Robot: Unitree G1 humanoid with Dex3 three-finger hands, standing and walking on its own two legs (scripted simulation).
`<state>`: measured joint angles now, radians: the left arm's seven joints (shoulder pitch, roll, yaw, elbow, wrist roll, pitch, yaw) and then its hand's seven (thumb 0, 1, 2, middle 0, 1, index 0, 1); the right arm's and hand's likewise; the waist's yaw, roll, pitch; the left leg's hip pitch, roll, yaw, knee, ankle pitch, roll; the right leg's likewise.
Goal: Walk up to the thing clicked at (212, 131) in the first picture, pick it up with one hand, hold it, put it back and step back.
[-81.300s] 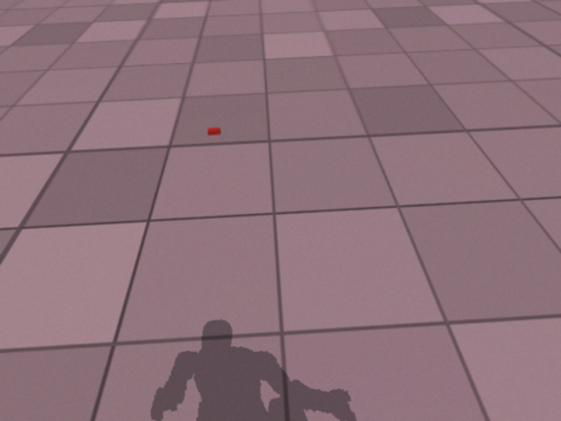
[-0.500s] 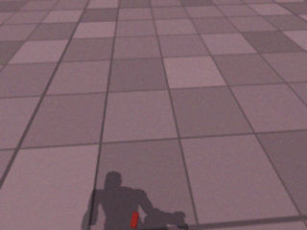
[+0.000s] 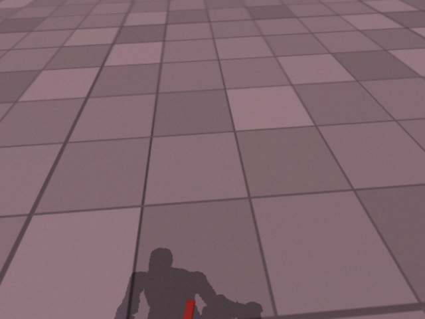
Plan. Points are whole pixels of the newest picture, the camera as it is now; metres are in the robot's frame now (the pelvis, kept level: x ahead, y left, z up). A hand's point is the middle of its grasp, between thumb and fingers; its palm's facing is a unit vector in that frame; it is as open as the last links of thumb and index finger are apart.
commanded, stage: stand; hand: left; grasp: from above
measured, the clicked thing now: (189, 310) +0.37 +0.14 -0.76
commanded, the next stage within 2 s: step back in 1.54 s
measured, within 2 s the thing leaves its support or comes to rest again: neither
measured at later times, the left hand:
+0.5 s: hand out of the picture +0.07 +0.22 -0.16, palm faces +0.02 -0.95 -0.32, open 7.4 cm
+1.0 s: hand out of the picture +0.09 +0.22 -0.16, palm faces +0.01 -0.94 -0.33, open 7.4 cm
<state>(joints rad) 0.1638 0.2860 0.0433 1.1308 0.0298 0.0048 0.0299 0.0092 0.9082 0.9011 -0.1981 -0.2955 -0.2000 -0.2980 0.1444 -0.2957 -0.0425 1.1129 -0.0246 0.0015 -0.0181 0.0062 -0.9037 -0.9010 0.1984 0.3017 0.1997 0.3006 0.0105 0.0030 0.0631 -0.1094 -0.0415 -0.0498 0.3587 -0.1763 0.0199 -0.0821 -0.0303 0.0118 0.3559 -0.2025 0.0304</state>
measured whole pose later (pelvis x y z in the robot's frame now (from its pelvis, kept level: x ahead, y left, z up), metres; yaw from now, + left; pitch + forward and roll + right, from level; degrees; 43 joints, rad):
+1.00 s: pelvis +0.02 -0.02 +0.00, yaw +0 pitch -3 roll +0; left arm 0.11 0.31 0.03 1.15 0.01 0.00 0.01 0.01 0.91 0.90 -0.20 -0.30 -0.20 -0.30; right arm 0.11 -0.33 -0.01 1.14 -0.02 -0.01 -0.01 0.01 -0.90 -0.90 0.20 0.30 0.20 0.30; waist 0.00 0.01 0.06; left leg -0.10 -0.01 -0.05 0.32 -0.18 -0.01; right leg -0.08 0.00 0.01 0.32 -0.20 0.00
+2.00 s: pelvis -0.06 +0.03 -0.01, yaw -2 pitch -2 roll -1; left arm 0.05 0.41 0.06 0.89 0.00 0.07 0.03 0.01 0.91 0.90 -0.20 -0.30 -0.20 -0.30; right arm 0.14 -0.35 -0.05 0.92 -0.03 0.03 -0.01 0.01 -0.90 -0.90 0.20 0.30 0.20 0.30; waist -0.02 -0.06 0.20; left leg -0.27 -0.04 0.00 0.55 -0.26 0.06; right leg -0.45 0.13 0.17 1.14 -0.53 -0.01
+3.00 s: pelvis -0.37 +0.01 -0.02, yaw -6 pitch -2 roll -1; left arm 0.17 0.40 0.09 0.82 0.01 0.07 0.00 0.01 0.91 0.90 -0.20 -0.30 -0.20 -0.30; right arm 0.12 -0.38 -0.04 0.80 -0.03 0.02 -0.02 0.01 -0.90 -0.90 0.20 0.30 0.20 0.30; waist 0.01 -0.02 0.17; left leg -0.39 0.05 0.00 0.62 -0.20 0.00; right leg -0.30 0.04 0.09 0.88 -0.49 0.02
